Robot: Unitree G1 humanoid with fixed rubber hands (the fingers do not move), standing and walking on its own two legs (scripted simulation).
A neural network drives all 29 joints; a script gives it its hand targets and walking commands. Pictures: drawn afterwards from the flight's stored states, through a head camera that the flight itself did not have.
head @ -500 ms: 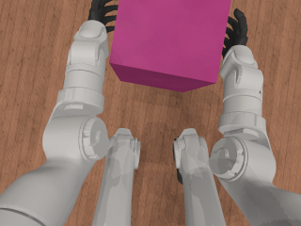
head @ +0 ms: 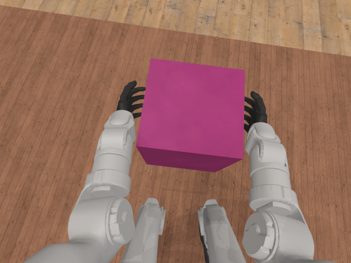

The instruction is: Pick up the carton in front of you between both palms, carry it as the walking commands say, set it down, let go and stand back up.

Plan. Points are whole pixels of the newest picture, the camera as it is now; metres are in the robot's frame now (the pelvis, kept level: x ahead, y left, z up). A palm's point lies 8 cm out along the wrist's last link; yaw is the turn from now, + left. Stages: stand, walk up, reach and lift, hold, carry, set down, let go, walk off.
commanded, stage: reach and lift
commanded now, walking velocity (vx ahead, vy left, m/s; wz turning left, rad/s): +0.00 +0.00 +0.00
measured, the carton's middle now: (188, 124) +0.44 -0.01 -0.11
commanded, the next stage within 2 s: hold in 1.78 s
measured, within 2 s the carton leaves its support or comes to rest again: neither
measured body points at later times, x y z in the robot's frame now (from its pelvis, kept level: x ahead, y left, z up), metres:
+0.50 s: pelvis +0.05 -0.01 +0.12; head +0.11 -0.01 +0.57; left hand +0.39 +0.14 +0.10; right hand +0.38 -0.16 +0.10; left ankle +0.06 +0.13 -0.58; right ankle +0.07 -0.14 -0.58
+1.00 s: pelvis +0.05 +0.00 +0.16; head +0.02 +0.00 +0.61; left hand +0.35 +0.15 +0.17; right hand +0.35 -0.16 +0.17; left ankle +0.06 +0.13 -0.58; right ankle +0.07 -0.14 -0.58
